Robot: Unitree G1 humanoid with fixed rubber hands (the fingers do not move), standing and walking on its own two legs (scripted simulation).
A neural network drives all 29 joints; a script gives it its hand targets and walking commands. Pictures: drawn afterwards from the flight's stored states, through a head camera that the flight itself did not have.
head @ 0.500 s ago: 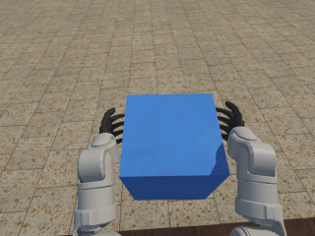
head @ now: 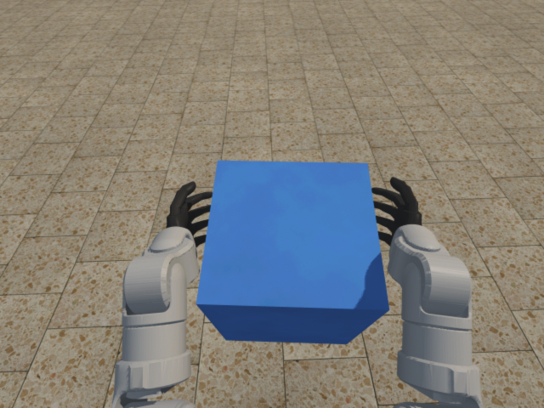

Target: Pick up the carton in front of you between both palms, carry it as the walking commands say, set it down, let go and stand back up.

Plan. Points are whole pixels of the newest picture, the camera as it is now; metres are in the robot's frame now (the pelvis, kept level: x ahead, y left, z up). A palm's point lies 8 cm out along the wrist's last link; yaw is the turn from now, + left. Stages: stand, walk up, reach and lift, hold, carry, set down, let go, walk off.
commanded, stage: carry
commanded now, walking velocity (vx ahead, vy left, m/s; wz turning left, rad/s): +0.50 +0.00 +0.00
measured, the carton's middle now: (288, 261) +0.33 +0.01 +0.04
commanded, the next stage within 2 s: none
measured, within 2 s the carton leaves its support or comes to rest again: neither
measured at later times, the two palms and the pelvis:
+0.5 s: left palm (224, 118) +0.64 +0.15 +0.10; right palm (366, 114) +0.66 -0.15 +0.10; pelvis +0.34 -0.01 +0.00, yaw +3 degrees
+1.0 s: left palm (231, 58) +0.92 +0.17 +0.10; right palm (344, 56) +0.93 -0.13 +0.10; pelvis +0.70 +0.02 +0.00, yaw +0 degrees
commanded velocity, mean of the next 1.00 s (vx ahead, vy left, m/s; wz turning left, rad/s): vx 0.50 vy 0.00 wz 0.00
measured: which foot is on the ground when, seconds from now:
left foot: down 0.00-0.48, up 0.50-0.98, down 1.00-1.00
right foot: up 0.00-0.44, down 0.46-1.00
